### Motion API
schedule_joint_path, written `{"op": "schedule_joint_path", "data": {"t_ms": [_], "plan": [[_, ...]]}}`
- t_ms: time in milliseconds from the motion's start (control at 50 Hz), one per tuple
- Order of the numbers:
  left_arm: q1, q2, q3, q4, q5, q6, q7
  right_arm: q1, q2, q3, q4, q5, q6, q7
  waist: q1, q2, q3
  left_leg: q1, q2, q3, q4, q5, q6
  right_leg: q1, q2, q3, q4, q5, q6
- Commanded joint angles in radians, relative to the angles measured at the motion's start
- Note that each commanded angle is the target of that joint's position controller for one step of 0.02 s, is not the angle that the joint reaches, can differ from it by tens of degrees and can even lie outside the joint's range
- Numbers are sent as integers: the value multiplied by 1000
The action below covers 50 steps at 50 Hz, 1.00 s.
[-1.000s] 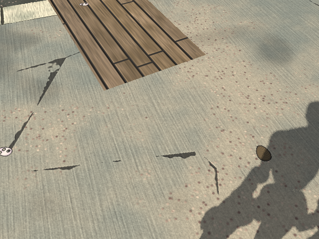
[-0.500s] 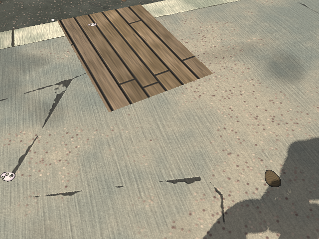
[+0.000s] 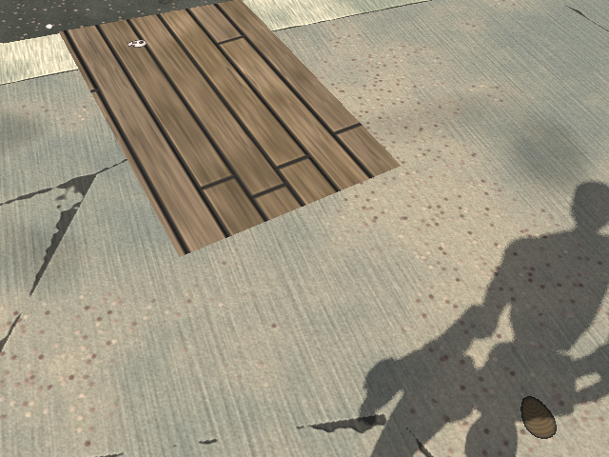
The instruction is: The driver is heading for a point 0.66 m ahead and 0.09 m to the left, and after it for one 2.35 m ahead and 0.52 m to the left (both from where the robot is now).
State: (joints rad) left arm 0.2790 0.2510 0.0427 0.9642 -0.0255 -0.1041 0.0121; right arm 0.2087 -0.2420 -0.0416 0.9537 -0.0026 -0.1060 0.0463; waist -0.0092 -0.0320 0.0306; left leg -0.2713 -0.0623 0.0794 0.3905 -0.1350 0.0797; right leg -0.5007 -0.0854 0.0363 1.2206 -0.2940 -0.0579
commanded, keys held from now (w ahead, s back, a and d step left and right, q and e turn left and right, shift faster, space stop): w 0.36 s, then w+q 0.56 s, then q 0.08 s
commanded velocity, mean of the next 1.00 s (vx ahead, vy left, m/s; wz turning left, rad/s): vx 0.49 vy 0.00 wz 0.25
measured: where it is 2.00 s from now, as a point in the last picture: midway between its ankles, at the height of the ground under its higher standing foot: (295, 348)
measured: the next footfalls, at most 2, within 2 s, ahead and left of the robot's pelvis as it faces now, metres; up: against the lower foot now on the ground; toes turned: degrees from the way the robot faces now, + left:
right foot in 0.38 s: +0.40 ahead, -0.16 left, +0.00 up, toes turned -2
left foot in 0.94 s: +0.68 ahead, +0.12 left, +0.00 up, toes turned +23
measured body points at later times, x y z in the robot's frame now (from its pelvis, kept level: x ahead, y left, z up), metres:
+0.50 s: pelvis +0.29 -0.06 -0.01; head +0.32 -0.08 +0.44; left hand +0.42 +0.20 -0.12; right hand +0.31 -0.33 -0.15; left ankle +0.17 +0.08 -0.64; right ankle +0.36 -0.15 -0.74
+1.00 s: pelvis +0.56 +0.01 -0.03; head +0.60 +0.03 +0.42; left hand +0.52 +0.29 -0.16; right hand +0.81 -0.18 -0.12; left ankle +0.63 +0.10 -0.74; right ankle +0.40 -0.16 -0.65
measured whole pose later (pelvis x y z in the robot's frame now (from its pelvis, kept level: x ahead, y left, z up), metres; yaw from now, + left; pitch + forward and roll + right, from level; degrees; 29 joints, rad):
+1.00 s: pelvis +0.56 +0.01 -0.03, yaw +18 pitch +2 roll -1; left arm 0.27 0.27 0.06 0.93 -0.01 -0.08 0.02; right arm 0.09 -0.27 -0.08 0.76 0.01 -0.05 0.04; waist 0.01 0.01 0.07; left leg -0.51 -0.04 0.06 0.66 -0.19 0.12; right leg -0.17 -0.05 -0.10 1.07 -0.53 0.04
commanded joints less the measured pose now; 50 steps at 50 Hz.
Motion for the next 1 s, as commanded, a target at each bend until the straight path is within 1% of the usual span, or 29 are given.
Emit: {"op": "schedule_joint_path", "data": {"t_ms": [20, 60, 100, 180, 260, 320, 340, 360, 380, 400, 420, 440, 460, 480, 500, 540, 560, 620, 700, 760, 820, 840, 880, 900, 920, 940, 960, 980, 1000], "plan": [[96, 37, 18, -32, 6, 20, 9, -6, -86, -11, -30, -2, -22, -4, 51, 94, -10, 6, 268, -254, -281, 69, 171, -76, -79, 33, -58, 70, 6], [-2, 56, 24, -70, 17, 21, 10, 39, -117, -17, -15, -3, -19, -20, 35, 77, 20, 30, 271, -234, -299, 96, 177, -169, -90, 28, -165, 167, 31], [-88, 54, 24, -99, 22, 15, 5, 82, -129, -18, -7, -1, -11, -34, 11, 68, 27, 72, 262, -208, -299, 126, 162, -216, -86, 19, -301, 282, 41], [-246, 32, 11, -143, 14, 3, -12, 161, -149, -20, 10, 13, -2, -47, -42, 71, 40, 122, 236, -145, -296, 138, 125, -159, -33, -32, -555, 428, 45], [-359, 40, 3, -191, 4, -4, -37, 238, -155, -25, 42, 19, 17, -50, -75, 74, 67, 275, 289, -155, -239, 145, 121, -195, -10, -33, -665, 370, 31], [-346, 70, 10, -208, 2, -13, -54, 232, -172, -35, 45, 20, 34, -55, -40, 97, 44, 362, 329, -166, -156, 276, 99, -134, 16, -42, -715, 254, -6], [-289, 94, 21, -197, 3, -16, -54, 211, -182, -38, 39, 20, 38, -55, -2, 116, 5, 365, 321, -154, -88, 432, 86, -35, 45, -66, -725, 224, -23], [-156, 130, 42, -159, 5, -18, -51, 188, -175, -34, 31, 17, 44, -55, 69, 116, -74, 340, 279, -118, 64, 587, 64, 147, 81, -94, -742, 229, -49], [40, 194, 68, -109, 13, -18, -42, 185, -139, -18, 11, 7, 43, -53, 145, 86, -211, 174, 225, -88, 314, 512, 33, 462, 5, -12, -702, 262, -101], [188, 301, 96, -82, 34, -11, -35, 296, -21, 18, -4, 6, 25, -42, 131, -134, -387, -262, 62, -29, 739, 90, -46, 907, -277, 425, -735, 132, -254], [203, 228, 73, -78, 30, -7, -35, 297, -34, 18, 15, 24, -1, -39, 141, -194, -469, -403, 8, -196, 911, -425, -39, 952, -354, 695, -886, 57, -283], [122, 167, 53, -87, 23, -9, -32, 199, -142, -14, -12, 56, -13, -39, 132, -136, -302, -486, 67, -231, 976, -384, -19, 816, -317, 541, -904, 43, -216], [27, 131, 41, -108, 22, -10, -30, 132, -153, -19, -33, 61, -14, -44, 98, -82, -195, -478, 126, -198, 942, -287, -13, 654, -282, 383, -931, 100, -176], [-42, 95, 30, -112, 24, -14, -34, 101, -138, -23, -36, 49, -6, -53, 66, -32, -120, -436, 162, -184, 874, -214, -17, 510, -240, 274, -978, 148, -151], [-81, 68, 23, -111, 30, -21, -37, 118, -121, -31, -30, 40, 12, -58, 28, -51, -79, -373, 193, -189, 819, -162, -18, 416, -200, 182, -1019, 172, -126], [-89, 62, 26, -92, 40, -27, -40, 164, -62, -29, -14, 40, 43, -56, -4, -61, -48, -304, 203, -183, 793, -116, -24, 319, -168, 80, -1070, 225, -122], [-81, 75, 30, -82, 42, -30, -36, 160, -54, -31, -21, 41, 53, -57, -13, -53, -31, -322, 203, -186, 782, -86, -27, 305, -165, 36, -1084, 269, -125], [-52, 100, 39, -62, 48, -30, -18, 81, -64, -41, -60, 32, 62, -58, -7, -29, 5, -426, 198, -213, 678, 41, -41, 336, -164, -50, -1102, 344, -127], [-31, 123, 43, -56, 43, -21, 4, -38, -48, -38, -107, 23, 51, -35, 21, -18, 30, -431, 183, -155, 446, 212, -45, 381, -149, -153, -1116, 363, -101], [32, 140, 49, -37, 33, -7, 14, -148, -30, -26, -157, 19, 50, -15, 64, 5, 67, -467, 178, -102, 340, 219, -33, 474, -181, -191, -1104, 384, -98], [71, 154, 57, -25, 21, 17, 16, -217, -29, -23, -210, 23, 50, 5, 80, 3, 84, -509, 165, -58, 284, 130, -11, 596, -216, -219, -1041, 473, -91], [66, 162, 60, -27, 17, 24, 16, -222, -34, -24, -225, 25, 51, 12, 70, -5, 80, -490, 153, -37, 270, 85, 1, 617, -223, -232, -1008, 548, -83], [33, 193, 69, -43, 12, 36, 22, -184, -66, -39, -241, 28, 54, 20, 26, -44, 25, -359, 89, 29, 265, -13, 36, 630, -221, -264, -889, 877, -60], [17, 208, 72, -51, 10, 43, 25, -113, -94, -55, -234, 30, 57, 20, -20, -66, -25, -251, 47, 56, 271, -60, 58, 622, -215, -275, -773, 1030, -49], [-7, 217, 73, -59, 6, 50, 26, 20, -139, -80, -206, 34, 57, 16, -99, -61, -98, -62, 4, 67, 218, -31, 90, 572, -189, -291, -590, 1071, -26], [-17, 211, 69, -78, 9, 47, 28, 175, -217, -118, -170, 28, 61, -4, -173, -2, -175, 216, 25, -35, 145, 55, 133, 387, -137, -293, -312, 874, 26], [63, 59, 28, -126, 53, 24, 14, 187, -335, -136, -165, 18, 63, -24, -64, 284, -249, 554, 297, -504, 136, 255, 279, -44, 47, -251, 71, -115, 96], [42, 91, 20, -155, 18, -21, -2, 194, -313, -120, -208, 1, 51, -19, -77, 239, -445, 686, 444, -894, -17, 305, 421, -196, 153, -2, 273, -367, 109], [-68, 142, 34, -180, -16, -41, -9, 161, -249, -101, -216, -7, 43, -17, -105, 135, -363, 629, 405, -730, -19, 459, 355, -263, 88, 65, 271, -290, 84]]}}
